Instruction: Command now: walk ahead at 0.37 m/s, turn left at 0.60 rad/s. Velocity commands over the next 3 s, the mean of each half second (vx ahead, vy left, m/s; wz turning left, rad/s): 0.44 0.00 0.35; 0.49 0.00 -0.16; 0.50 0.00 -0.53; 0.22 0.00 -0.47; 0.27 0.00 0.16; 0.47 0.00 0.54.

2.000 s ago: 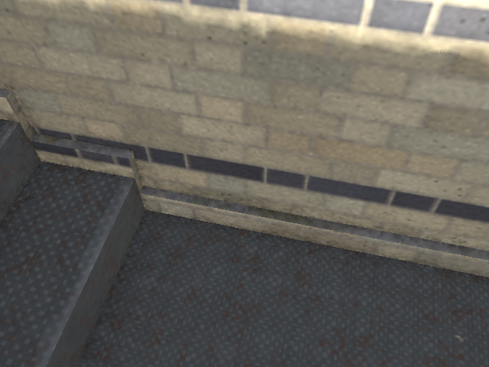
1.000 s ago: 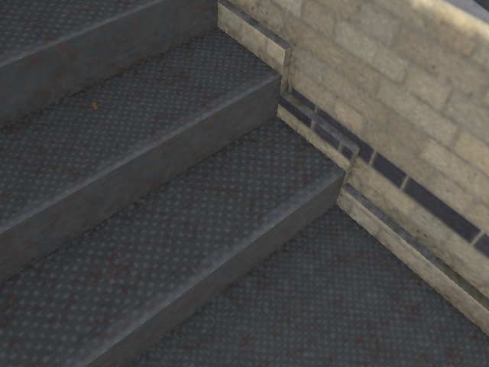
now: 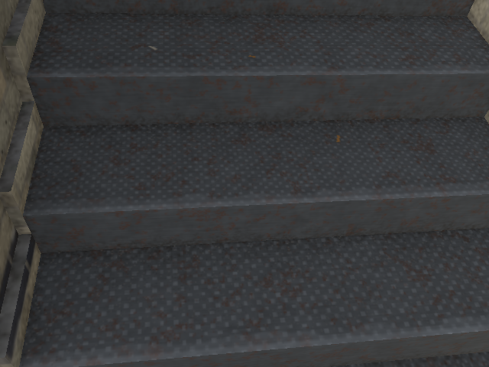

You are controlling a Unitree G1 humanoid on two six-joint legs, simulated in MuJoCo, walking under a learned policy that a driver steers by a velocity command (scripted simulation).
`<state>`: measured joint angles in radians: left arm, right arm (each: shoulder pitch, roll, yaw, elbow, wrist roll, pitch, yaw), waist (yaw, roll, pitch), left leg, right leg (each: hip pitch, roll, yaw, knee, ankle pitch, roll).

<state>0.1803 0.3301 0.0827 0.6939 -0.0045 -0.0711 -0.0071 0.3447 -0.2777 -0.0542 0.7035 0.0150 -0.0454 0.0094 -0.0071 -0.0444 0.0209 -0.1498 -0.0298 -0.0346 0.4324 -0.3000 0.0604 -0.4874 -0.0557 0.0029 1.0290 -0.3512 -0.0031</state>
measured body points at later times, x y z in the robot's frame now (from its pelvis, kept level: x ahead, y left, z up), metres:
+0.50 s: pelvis +0.24 -0.01 -0.01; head +0.26 +0.00 +0.44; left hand +0.24 +0.28 -0.13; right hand +0.40 -0.24 -0.12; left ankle +0.18 +0.11 -0.55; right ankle +0.27 -0.09 -0.74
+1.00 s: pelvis +0.51 +0.11 +0.12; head +0.50 +0.12 +0.57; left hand +0.60 +0.38 +0.00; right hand +0.61 -0.16 +0.00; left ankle +0.55 +0.22 -0.58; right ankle +0.45 -0.04 -0.35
